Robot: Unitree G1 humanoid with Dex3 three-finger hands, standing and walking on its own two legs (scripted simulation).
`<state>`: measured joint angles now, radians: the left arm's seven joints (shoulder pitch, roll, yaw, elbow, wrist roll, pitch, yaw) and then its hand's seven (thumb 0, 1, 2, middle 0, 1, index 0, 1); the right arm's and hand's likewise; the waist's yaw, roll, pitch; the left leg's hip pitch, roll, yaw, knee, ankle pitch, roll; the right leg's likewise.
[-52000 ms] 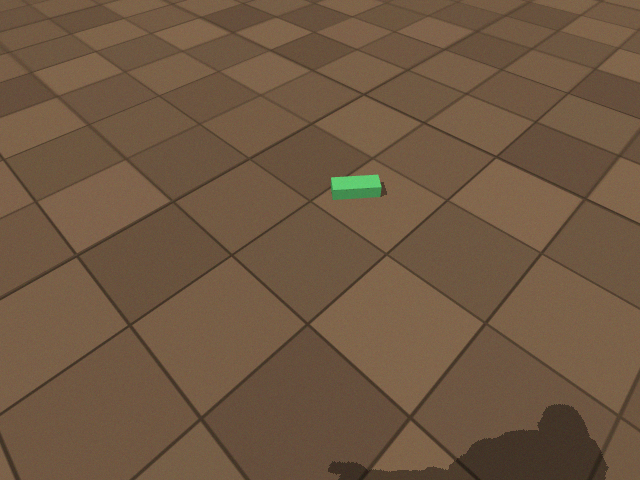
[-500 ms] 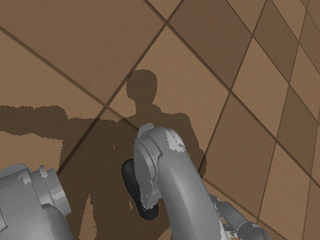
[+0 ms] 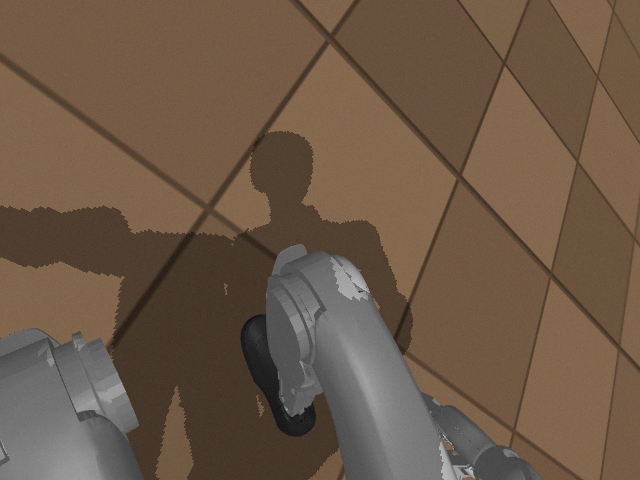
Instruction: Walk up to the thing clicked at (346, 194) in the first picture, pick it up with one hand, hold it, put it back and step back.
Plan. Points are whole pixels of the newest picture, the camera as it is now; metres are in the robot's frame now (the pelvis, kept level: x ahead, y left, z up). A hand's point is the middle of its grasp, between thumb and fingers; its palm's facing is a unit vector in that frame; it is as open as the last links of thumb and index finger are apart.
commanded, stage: close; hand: left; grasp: from above
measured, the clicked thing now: out of the picture +0.46 +0.39 -0.28
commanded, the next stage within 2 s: settle in 0.84 s
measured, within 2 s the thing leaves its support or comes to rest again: leaves its support in 1.28 s
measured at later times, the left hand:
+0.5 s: hand out of the picture +0.44 +0.37 -0.24, palm faces -0.45 -0.10 -0.89, open 11.9 cm
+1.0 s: hand out of the picture +0.45 +0.37 -0.23, palm faces -0.44 -0.10 -0.89, open 11.7 cm
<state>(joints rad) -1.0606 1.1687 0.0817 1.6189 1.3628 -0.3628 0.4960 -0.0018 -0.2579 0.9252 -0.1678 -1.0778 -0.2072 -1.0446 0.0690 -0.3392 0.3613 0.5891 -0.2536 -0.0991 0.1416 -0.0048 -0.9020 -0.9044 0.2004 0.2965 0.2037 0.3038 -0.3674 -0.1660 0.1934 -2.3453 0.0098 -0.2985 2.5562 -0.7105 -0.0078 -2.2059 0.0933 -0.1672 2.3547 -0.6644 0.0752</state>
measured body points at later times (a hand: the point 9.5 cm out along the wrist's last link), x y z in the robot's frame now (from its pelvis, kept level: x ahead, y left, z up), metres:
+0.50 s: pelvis +0.00 +0.00 +0.00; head +0.27 +0.15 +0.32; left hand +0.46 +0.38 -0.19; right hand +0.08 -0.25 -0.05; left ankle +0.06 +0.13 -0.27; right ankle +0.12 -0.13 -0.27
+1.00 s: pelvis +0.00 +0.00 +0.00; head +0.27 +0.15 +0.32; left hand +0.47 +0.38 -0.18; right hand +0.09 -0.25 -0.06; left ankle +0.06 +0.13 -0.27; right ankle +0.12 -0.13 -0.27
